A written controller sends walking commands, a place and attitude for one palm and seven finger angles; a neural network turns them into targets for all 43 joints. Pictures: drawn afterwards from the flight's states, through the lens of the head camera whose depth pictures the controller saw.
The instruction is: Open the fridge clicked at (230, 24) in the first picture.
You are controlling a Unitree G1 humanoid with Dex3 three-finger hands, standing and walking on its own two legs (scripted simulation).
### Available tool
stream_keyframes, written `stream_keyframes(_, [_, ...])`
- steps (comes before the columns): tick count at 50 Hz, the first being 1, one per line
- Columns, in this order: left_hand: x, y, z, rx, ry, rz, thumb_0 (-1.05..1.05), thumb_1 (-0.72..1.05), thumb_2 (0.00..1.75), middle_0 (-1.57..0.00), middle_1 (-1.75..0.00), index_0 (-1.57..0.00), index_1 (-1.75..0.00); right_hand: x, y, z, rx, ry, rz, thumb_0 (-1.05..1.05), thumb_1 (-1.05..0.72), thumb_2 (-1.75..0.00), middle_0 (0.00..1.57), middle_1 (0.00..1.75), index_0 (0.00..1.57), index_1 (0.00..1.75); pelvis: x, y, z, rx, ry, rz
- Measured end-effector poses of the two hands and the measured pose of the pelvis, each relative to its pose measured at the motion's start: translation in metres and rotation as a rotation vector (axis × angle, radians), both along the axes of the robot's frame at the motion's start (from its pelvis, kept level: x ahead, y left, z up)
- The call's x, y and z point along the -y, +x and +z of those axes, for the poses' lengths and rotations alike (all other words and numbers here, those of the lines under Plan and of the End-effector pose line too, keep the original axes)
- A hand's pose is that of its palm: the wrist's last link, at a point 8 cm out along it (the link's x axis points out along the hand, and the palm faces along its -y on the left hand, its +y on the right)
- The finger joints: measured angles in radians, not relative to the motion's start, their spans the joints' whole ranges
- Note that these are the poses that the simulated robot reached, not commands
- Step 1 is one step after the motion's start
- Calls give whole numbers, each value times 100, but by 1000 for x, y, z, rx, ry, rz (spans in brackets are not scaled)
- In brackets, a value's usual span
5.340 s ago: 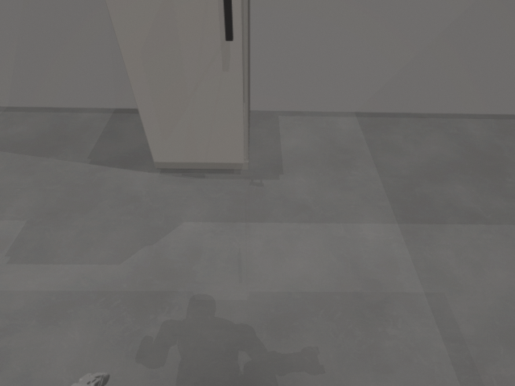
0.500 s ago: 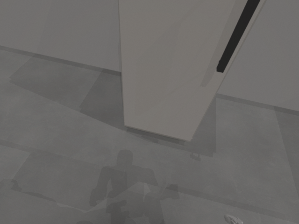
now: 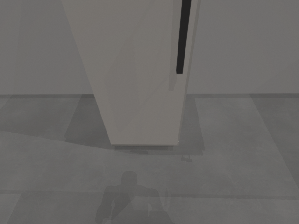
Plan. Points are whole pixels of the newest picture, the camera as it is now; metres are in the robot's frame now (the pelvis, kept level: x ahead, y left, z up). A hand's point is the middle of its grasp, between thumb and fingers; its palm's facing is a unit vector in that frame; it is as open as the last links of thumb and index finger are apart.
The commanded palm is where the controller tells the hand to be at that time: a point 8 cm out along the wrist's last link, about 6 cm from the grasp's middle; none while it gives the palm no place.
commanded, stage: take the last steps up to it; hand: right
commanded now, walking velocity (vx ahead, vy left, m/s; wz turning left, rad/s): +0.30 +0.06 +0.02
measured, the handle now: (184, 17) +0.75 -0.11 +0.22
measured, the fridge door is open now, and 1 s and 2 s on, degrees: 0 0 0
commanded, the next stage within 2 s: come to a stop and stand still in 0.68 s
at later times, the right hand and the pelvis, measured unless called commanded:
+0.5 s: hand (193, 203) +0.23 -0.13 -0.17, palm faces +0.00 +0.98 -0.20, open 7.4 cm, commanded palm none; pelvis +0.14 +0.05 -0.01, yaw +1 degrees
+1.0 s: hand (196, 196) +0.25 -0.14 -0.18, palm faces +0.06 +0.99 -0.13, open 7.4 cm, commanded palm none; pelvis +0.27 +0.02 +0.01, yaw +0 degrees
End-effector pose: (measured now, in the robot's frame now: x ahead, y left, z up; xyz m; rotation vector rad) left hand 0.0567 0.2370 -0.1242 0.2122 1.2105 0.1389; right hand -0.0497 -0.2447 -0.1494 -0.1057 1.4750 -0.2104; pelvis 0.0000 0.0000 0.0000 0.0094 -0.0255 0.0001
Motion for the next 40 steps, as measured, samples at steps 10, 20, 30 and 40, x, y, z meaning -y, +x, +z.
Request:
stream_keyframes(10, [19, -50, -2, -200, -33, 102, 0, 92, 90, -20, -30, -20, -30, -3, 79, 8, 65, 32, 42, 1, -91, -90, 20, 30, 19, 30, 3, 42, 9, 4, -5, 3])
stream_keyframes(20, [-4, -58, -32, -408, -105, 216, 1, 91, 90, -20, -30, -20, -30, -50, 244, 1, 270, -5, 165, 1, -91, -90, 20, 30, 19, 30, -40, 112, -17, -2, -21, 23])
stream_keyframes(30, [-48, 105, -19, -150, -62, 130, 1, 92, 90, -20, -29, -20, -30, -69, 275, 17, 253, -26, 106, -1, -94, -90, 21, 30, 20, 30, -56, 171, 2, -4, 7, 0])
stream_keyframes(40, [-28, 249, -4, 41, -11, 11, 0, 93, 90, -20, -29, -19, -30, -61, 269, -12, 109, 65, 10, 0, -92, -90, 20, 30, 20, 30, -32, 238, -5, 9, 43, -11])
